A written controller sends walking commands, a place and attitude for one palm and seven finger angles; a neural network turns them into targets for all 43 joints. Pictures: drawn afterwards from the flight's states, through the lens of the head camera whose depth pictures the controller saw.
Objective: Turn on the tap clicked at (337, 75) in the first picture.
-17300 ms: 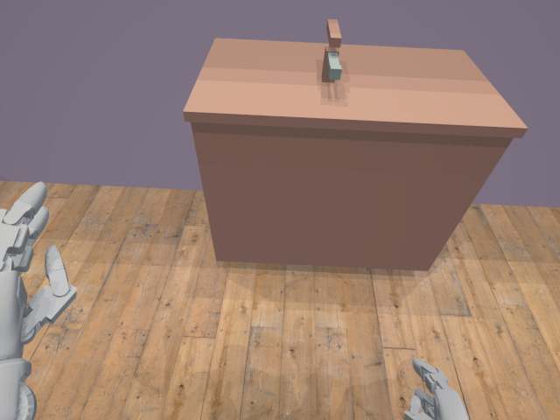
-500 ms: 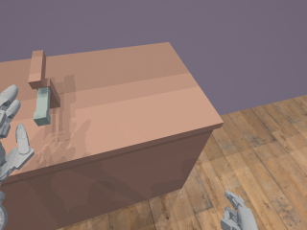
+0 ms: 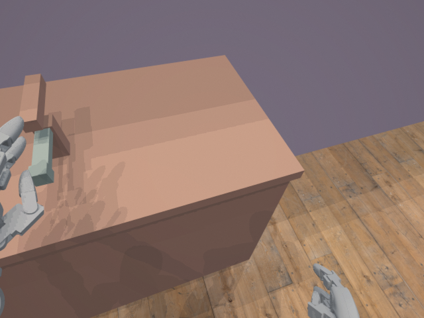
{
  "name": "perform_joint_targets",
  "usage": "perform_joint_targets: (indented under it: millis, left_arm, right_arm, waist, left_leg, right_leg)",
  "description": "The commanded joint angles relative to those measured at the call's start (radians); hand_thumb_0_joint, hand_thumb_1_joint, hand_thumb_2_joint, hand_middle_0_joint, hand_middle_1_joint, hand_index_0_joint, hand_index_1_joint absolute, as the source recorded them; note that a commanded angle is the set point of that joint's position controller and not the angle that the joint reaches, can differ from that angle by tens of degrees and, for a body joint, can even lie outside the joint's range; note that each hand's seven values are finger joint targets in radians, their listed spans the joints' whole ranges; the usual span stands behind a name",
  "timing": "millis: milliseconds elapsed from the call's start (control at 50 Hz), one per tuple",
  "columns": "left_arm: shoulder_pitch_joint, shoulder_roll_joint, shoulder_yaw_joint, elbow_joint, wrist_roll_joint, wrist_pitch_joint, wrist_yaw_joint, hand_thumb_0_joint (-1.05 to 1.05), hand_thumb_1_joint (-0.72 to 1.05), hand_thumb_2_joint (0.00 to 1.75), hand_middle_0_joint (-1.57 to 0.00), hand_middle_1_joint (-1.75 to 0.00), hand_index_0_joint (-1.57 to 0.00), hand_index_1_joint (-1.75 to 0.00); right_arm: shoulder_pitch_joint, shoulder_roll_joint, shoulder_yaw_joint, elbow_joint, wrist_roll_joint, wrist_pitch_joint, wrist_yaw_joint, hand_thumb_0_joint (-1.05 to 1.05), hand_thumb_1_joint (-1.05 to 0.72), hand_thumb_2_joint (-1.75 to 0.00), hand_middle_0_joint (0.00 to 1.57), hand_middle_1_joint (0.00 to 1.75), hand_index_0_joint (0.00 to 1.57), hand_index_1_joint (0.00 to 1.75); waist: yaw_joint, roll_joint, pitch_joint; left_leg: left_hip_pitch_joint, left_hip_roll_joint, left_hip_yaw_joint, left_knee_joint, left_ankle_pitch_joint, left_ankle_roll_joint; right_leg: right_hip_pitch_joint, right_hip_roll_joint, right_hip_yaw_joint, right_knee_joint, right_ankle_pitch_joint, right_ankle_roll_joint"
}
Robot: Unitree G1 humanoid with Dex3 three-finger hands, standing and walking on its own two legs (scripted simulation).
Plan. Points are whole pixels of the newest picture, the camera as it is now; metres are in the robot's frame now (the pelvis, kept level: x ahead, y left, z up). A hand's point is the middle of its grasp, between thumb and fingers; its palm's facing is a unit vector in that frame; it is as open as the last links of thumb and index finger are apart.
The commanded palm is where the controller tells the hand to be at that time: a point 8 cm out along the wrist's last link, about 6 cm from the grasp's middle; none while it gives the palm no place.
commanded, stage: shuffle to correct the standing spot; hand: left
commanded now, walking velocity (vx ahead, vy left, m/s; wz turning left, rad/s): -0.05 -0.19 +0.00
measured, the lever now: (41, 174) +0.32 +0.32 +0.10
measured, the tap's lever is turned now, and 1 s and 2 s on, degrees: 0 0 0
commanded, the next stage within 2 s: none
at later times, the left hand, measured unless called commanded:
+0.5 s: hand (40, 215) +0.21 +0.24 +0.17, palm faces +0.32 -0.85 -0.42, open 7.4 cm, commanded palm +0.16 +0.28 +0.18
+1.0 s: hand (41, 219) +0.21 +0.24 +0.16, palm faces +0.32 -0.86 -0.40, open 7.4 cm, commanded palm +0.15 +0.28 +0.18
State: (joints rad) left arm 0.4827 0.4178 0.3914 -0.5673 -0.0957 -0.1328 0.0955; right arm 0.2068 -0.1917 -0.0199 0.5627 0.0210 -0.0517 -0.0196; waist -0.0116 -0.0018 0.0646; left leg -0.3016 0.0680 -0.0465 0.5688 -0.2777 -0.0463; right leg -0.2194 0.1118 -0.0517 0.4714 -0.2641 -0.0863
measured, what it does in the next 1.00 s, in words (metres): stands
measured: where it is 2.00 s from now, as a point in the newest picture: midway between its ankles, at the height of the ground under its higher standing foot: outside the picture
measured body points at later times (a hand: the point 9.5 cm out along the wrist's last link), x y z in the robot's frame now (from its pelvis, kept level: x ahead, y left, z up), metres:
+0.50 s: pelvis -0.01 +0.00 +0.00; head +0.03 +0.00 +0.45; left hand +0.19 +0.28 +0.19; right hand +0.17 -0.23 -0.09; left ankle +0.01 +0.15 -0.73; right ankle -0.01 -0.06 -0.73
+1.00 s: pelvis +0.00 +0.00 +0.00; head +0.03 +0.01 +0.45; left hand +0.19 +0.28 +0.18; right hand +0.16 -0.24 -0.09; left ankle +0.01 +0.15 -0.73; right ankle -0.01 -0.06 -0.73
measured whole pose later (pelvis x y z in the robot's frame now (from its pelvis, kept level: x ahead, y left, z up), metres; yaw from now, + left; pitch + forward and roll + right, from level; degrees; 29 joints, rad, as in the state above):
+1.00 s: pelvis +0.00 +0.00 +0.00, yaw +0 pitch +0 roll -1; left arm 0.51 0.40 0.37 -0.56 -0.10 -0.11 0.11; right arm 0.21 -0.19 -0.01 0.56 0.02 -0.04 -0.02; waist -0.01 0.00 0.06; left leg -0.31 0.07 -0.05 0.58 -0.28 -0.05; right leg -0.24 0.11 -0.06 0.50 -0.27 -0.09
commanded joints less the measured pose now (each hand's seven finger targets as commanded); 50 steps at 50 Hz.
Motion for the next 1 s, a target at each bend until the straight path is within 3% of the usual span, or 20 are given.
perform_joint_targets:
  millis: [0, 60, 80, 160, 180, 200, 280, 320, 400, 500, 560, 580, 600, 720, 780, 800, 860, 980]
  left_arm:
    - [0.025, 0.146, 0.108, -0.188, -0.009, -0.056, 0.011, 0.00, 0.90, 0.90, -0.20, -0.30, -0.20, -0.30]
    - [0.014, 0.160, 0.123, -0.197, -0.016, -0.053, 0.011, 0.00, 0.90, 0.90, -0.20, -0.30, -0.20, -0.30]
    - [0.014, 0.167, 0.127, -0.206, -0.017, -0.052, 0.015, 0.00, 0.90, 0.90, -0.20, -0.30, -0.20, -0.30]
    - [-0.009, 0.170, 0.127, -0.205, -0.019, -0.054, 0.022, 0.00, 0.90, 0.90, -0.20, -0.30, -0.20, -0.30]
    - [-0.025, 0.183, 0.134, -0.231, -0.018, -0.055, 0.026, 0.00, 0.90, 0.90, -0.20, -0.30, -0.20, -0.30]
    - [-0.033, 0.163, 0.113, -0.239, -0.017, -0.059, 0.027, 0.00, 0.90, 0.90, -0.20, -0.30, -0.20, -0.30]
    - [-0.049, 0.179, 0.127, -0.242, -0.009, -0.059, 0.026, 0.00, 0.90, 0.90, -0.20, -0.30, -0.20, -0.30]
    - [-0.043, 0.165, 0.117, -0.211, -0.005, -0.056, 0.023, 0.00, 0.90, 0.90, -0.20, -0.30, -0.20, -0.30]
    - [-0.010, 0.131, 0.090, -0.181, -0.009, -0.050, 0.016, 0.00, 0.90, 0.90, -0.20, -0.30, -0.20, -0.30]
    - [0.002, 0.153, 0.107, -0.201, -0.015, -0.048, 0.021, 0.00, 0.90, 0.90, -0.20, -0.30, -0.20, -0.30]
    - [-0.019, 0.172, 0.124, -0.225, -0.016, -0.050, 0.027, 0.00, 0.90, 0.90, -0.20, -0.30, -0.20, -0.30]
    - [-0.021, 0.187, 0.133, -0.241, -0.017, -0.050, 0.030, 0.00, 0.90, 0.90, -0.20, -0.30, -0.20, -0.30]
    - [-0.015, 0.169, 0.118, -0.226, -0.016, -0.049, 0.030, 0.00, 0.90, 0.90, -0.20, -0.30, -0.20, -0.30]
    - [-0.028, 0.159, 0.112, -0.185, -0.011, -0.044, 0.029, 0.00, 0.90, 0.90, -0.20, -0.30, -0.20, -0.30]
    - [-0.015, 0.155, 0.107, -0.178, -0.011, -0.041, 0.027, 0.00, 0.90, 0.90, -0.20, -0.30, -0.20, -0.30]
    - [-0.023, 0.135, 0.085, -0.172, -0.012, -0.042, 0.026, 0.00, 0.90, 0.90, -0.20, -0.30, -0.20, -0.30]
    - [-0.028, 0.150, 0.097, -0.193, -0.010, -0.044, 0.026, 0.00, 0.90, 0.90, -0.20, -0.30, -0.20, -0.30]
    - [-0.035, 0.176, 0.121, -0.239, -0.012, -0.049, 0.031, 0.00, 0.90, 0.90, -0.20, -0.30, -0.20, -0.30]
  right_arm:
    - [-0.060, -0.128, -0.043, -0.157, 0.000, -0.040, -0.008, 0.00, -0.90, -0.90, 0.20, 0.30, 0.20, 0.30]
    - [-0.060, -0.128, -0.054, -0.164, 0.005, -0.037, -0.008, 0.00, -0.90, -0.90, 0.20, 0.30, 0.20, 0.30]
    - [-0.073, -0.123, -0.049, -0.160, 0.008, -0.039, -0.012, 0.00, -0.90, -0.90, 0.20, 0.30, 0.20, 0.30]
    - [-0.077, -0.121, -0.047, -0.158, 0.003, -0.035, -0.014, 0.00, -0.90, -0.90, 0.20, 0.30, 0.20, 0.30]
    - [-0.092, -0.120, -0.045, -0.156, 0.005, -0.037, -0.018, 0.00, -0.90, -0.90, 0.20, 0.30, 0.20, 0.30]
    - [-0.083, -0.119, -0.040, -0.151, -0.001, -0.034, -0.018, 0.00, -0.90, -0.90, 0.20, 0.30, 0.20, 0.30]
    - [-0.102, -0.122, -0.038, -0.161, 0.002, -0.039, -0.021, 0.00, -0.90, -0.90, 0.20, 0.30, 0.20, 0.30]
    - [-0.090, -0.126, -0.040, -0.164, 0.000, -0.037, -0.018, 0.00, -0.90, -0.90, 0.20, 0.30, 0.20, 0.30]
    - [-0.069, -0.127, -0.039, -0.160, 0.003, -0.036, -0.011, 0.00, -0.90, -0.90, 0.20, 0.30, 0.20, 0.30]
    - [-0.069, -0.122, -0.038, -0.162, 0.003, -0.035, -0.011, 0.00, -0.90, -0.90, 0.20, 0.30, 0.20, 0.30]
    - [-0.073, -0.122, -0.040, -0.164, 0.002, -0.038, -0.014, 0.00, -0.90, -0.90, 0.20, 0.30, 0.20, 0.30]
    - [-0.087, -0.122, -0.038, -0.163, 0.005, -0.041, -0.018, 0.00, -0.90, -0.90, 0.20, 0.30, 0.20, 0.30]
    - [-0.078, -0.118, -0.032, -0.158, -0.001, -0.038, -0.018, 0.00, -0.90, -0.90, 0.20, 0.30, 0.20, 0.30]
    - [-0.075, -0.126, -0.038, -0.156, 0.002, -0.040, -0.018, 0.00, -0.90, -0.90, 0.20, 0.30, 0.20, 0.30]
    - [-0.083, -0.122, -0.037, -0.156, 0.005, -0.041, -0.016, 0.00, -0.90, -0.90, 0.20, 0.30, 0.20, 0.30]
    - [-0.067, -0.124, -0.034, -0.150, 0.002, -0.037, -0.014, 0.00, -0.90, -0.90, 0.20, 0.30, 0.20, 0.30]
    - [-0.074, -0.127, -0.041, -0.161, 0.005, -0.039, -0.011, 0.00, -0.90, -0.90, 0.20, 0.30, 0.20, 0.30]
    - [-0.087, -0.122, -0.035, -0.161, 0.003, -0.043, -0.017, 0.00, -0.90, -0.90, 0.20, 0.30, 0.20, 0.30]
  waist:
    - [0.005, 0.073, -0.195]
    - [0.003, -0.003, -0.205]
    - [0.000, 0.013, -0.201]
    - [0.002, -0.014, -0.170]
    - [0.002, 0.017, -0.172]
    - [-0.001, 0.035, -0.176]
    - [0.009, 0.127, -0.146]
    - [0.013, 0.118, -0.145]
    - [0.005, 0.084, -0.169]
    - [0.001, 0.027, -0.179]
    - [0.004, 0.027, -0.178]
    - [0.003, 0.064, -0.179]
    - [0.002, 0.053, -0.175]
    - [0.004, 0.079, -0.134]
    - [0.004, 0.055, -0.135]
    - [-0.001, 0.045, -0.135]
    - [0.004, 0.039, -0.141]
    - [0.005, 0.100, -0.156]
  left_leg:
    - [0.090, 0.085, -0.033, -0.017, 0.320, 0.082]
    - [0.088, 0.048, 0.010, 0.048, 0.241, 0.067]
    - [0.103, 0.038, 0.014, 0.053, 0.231, 0.065]
    - [0.087, 0.029, 0.017, 0.049, 0.157, 0.069]
    - [0.117, 0.033, 0.013, 0.036, 0.182, 0.071]
    - [0.120, 0.042, -0.002, 0.008, 0.209, 0.078]
    - [0.098, 0.103, -0.066, -0.068, 0.241, 0.100]
    - [0.056, 0.115, -0.076, -0.078, 0.243, 0.102]
    - [0.061, 0.083, -0.050, -0.056, 0.202, 0.087]
    - [0.073, 0.055, -0.021, -0.024, 0.120, 0.080]
    - [0.070, 0.054, -0.021, -0.018, 0.124, 0.079]
    - [0.094, 0.059, -0.026, -0.026, 0.159, 0.079]
    - [0.075, 0.063, -0.033, -0.035, 0.159, 0.083]
    - [0.042, 0.072, -0.046, -0.061, 0.094, 0.086]
    - [0.059, 0.060, -0.032, -0.041, 0.088, 0.084]
    - [0.039, 0.054, -0.032, -0.043, 0.085, 0.082]
    - [0.053, 0.054, -0.026, -0.029, 0.087, 0.082]
    - [0.074, 0.075, -0.052, -0.063, 0.145, 0.087]
  right_leg:
    - [0.069, -0.160, 0.080, -0.057, 0.318, 0.053]
    - [0.053, -0.206, 0.136, -0.064, 0.364, 0.032]
    - [0.030, -0.219, 0.153, -0.064, 0.379, 0.015]
    - [-0.001, -0.226, 0.174, -0.080, 0.307, 0.029]
    - [-0.017, -0.226, 0.176, -0.073, 0.316, 0.023]
    - [-0.007, -0.210, 0.146, -0.059, 0.297, 0.027]
    - [-0.002, -0.154, 0.107, -0.044, 0.227, 0.076]
    - [0.044, -0.142, 0.091, -0.048, 0.211, 0.090]
    - [0.049, -0.157, 0.097, -0.064, 0.217, 0.058]
    - [0.009, -0.189, 0.133, -0.087, 0.181, 0.033]
    - [0.006, -0.197, 0.142, -0.089, 0.174, 0.031]
    - [-0.004, -0.195, 0.139, -0.080, 0.198, 0.028]
    - [0.007, -0.182, 0.119, -0.076, 0.182, 0.039]
    - [-0.005, -0.169, 0.124, -0.087, 0.126, 0.051]
    - [-0.018, -0.180, 0.141, -0.100, 0.141, 0.047]
    - [-0.004, -0.178, 0.122, -0.096, 0.127, 0.042]
    - [-0.013, -0.188, 0.142, -0.100, 0.134, 0.039]
    - [-0.002, -0.167, 0.120, -0.076, 0.164, 0.045]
